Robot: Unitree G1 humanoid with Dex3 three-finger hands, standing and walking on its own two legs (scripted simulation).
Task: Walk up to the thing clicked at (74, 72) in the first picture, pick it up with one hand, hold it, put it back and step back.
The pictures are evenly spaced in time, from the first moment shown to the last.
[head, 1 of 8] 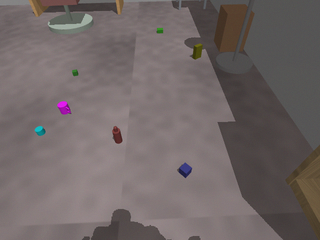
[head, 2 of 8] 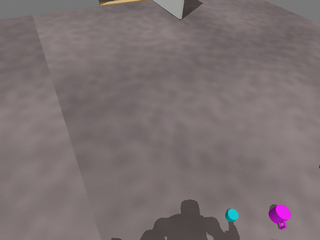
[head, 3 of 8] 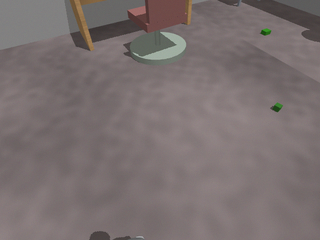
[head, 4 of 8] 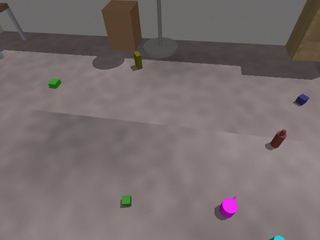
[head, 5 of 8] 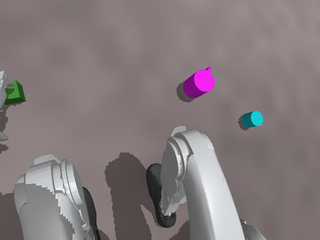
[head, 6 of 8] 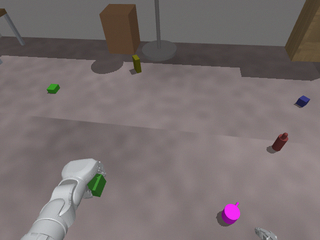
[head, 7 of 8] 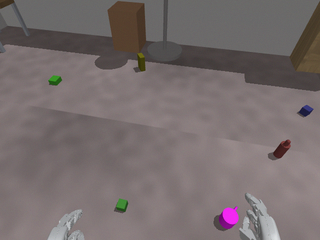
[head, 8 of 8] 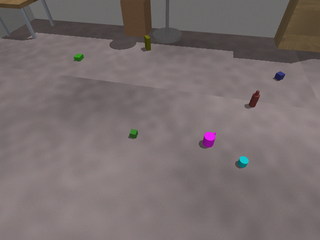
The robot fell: no
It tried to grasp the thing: yes
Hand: left
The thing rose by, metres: 0.67
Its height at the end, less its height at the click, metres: +0.00
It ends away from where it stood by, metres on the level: 0.00
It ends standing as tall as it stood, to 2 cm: yes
